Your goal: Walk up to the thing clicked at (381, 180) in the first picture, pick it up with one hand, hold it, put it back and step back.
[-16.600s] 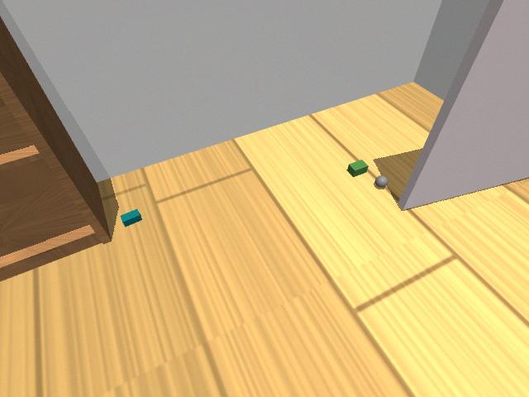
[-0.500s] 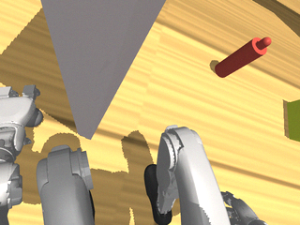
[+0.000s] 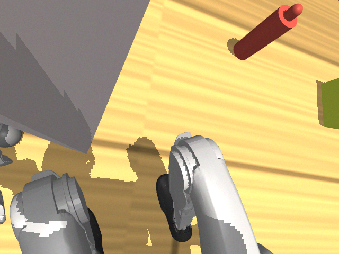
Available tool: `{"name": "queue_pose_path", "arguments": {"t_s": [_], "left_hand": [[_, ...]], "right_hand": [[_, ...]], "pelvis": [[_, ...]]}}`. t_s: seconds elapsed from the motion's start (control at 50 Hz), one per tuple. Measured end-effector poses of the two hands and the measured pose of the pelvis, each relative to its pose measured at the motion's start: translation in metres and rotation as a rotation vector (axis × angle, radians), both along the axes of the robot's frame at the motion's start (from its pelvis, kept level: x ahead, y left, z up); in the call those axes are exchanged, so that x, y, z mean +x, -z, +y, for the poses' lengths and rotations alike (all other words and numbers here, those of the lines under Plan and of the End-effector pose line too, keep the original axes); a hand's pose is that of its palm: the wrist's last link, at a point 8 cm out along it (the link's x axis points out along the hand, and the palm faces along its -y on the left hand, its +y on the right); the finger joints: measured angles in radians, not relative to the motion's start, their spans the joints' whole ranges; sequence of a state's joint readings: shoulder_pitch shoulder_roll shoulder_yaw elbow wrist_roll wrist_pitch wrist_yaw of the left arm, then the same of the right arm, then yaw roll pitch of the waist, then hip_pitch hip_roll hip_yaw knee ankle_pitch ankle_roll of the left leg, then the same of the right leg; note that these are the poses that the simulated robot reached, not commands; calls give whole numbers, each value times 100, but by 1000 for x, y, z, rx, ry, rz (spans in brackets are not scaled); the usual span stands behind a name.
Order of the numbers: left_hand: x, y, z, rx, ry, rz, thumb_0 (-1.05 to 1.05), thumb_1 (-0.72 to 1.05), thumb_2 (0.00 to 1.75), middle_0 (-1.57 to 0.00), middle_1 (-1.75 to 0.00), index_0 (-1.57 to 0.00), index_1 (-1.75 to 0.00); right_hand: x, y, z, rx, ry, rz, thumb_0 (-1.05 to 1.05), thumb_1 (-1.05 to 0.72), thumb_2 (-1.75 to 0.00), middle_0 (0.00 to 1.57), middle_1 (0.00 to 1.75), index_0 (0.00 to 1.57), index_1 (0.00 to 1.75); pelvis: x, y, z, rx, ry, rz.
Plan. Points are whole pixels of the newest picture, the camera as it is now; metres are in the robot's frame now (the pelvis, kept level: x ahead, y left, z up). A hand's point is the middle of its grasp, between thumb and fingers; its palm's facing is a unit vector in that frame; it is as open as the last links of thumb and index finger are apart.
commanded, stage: rest palm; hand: left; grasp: from above
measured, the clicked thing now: (6, 134) +0.42 +0.29 -0.27
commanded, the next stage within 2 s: close in 0.62 s
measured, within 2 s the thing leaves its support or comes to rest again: neither
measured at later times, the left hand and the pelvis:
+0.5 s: hand out of the picture +0.42 +0.31 -0.24, palm faces -0.43 -0.18 -0.89, open 14.3 cm; pelvis +0.00 +0.01 -0.01, yaw -2 degrees
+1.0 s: hand out of the picture +0.42 +0.29 -0.24, palm faces -0.36 -0.07 -0.93, open 13.6 cm; pelvis -0.01 +0.01 +0.00, yaw -3 degrees
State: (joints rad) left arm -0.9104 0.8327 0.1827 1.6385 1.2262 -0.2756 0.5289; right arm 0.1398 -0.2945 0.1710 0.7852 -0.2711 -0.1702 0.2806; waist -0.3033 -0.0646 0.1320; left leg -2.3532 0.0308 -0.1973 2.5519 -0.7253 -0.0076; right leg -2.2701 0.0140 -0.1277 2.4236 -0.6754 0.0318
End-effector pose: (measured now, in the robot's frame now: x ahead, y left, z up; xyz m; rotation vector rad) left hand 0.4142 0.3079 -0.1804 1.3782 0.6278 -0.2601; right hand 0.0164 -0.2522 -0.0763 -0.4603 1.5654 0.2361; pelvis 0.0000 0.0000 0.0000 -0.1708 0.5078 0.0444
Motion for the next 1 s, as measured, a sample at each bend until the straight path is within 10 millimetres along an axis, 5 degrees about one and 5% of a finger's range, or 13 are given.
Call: {"name": "queue_pose_path", "arguments": {"t_s": [0.26, 0.4, 0.58, 0.86, 1.0], "left_hand": [[-1, -3, -18, 37, 142, -163, 0, -51, 99, -8, -96, -7, -97], [7, -2, -10, 72, 8, -167, 0, -52, 99, -8, -95, -7, -96], [5, 14, 10, 57, -65, -31, 0, -51, 96, -7, -98, -7, -99], [-1, 12, -22, -1, 124, -130, 0, -46, 93, -10, -100, -10, -100], [5, 0, -15, 99, 88, -195, 0, -40, 90, -12, -99, -14, -97]], "right_hand": [[36, -18, -13, -79, -103, -122, 0, -89, -90, 20, 30, 20, 30], [51, -20, -11, -44, -150, -179, 0, -89, -90, 20, 30, 20, 30], [33, -13, -2, -3, -117, -120, 0, -90, -91, 20, 30, 20, 30], [23, -17, 6, 10, -144, -95, 0, -89, -90, 20, 30, 20, 30], [30, -28, -5, -21, -149, -142, 0, -89, -90, 20, 30, 20, 30]], "pelvis": [[-2, 3, 6, -31, 17, -20], [-5, 4, 7, -32, 15, -29], [-2, 5, 6, -38, 11, -25], [-4, 3, 7, -52, 25, -61], [-8, 2, 7, -52, 29, -56]]}}
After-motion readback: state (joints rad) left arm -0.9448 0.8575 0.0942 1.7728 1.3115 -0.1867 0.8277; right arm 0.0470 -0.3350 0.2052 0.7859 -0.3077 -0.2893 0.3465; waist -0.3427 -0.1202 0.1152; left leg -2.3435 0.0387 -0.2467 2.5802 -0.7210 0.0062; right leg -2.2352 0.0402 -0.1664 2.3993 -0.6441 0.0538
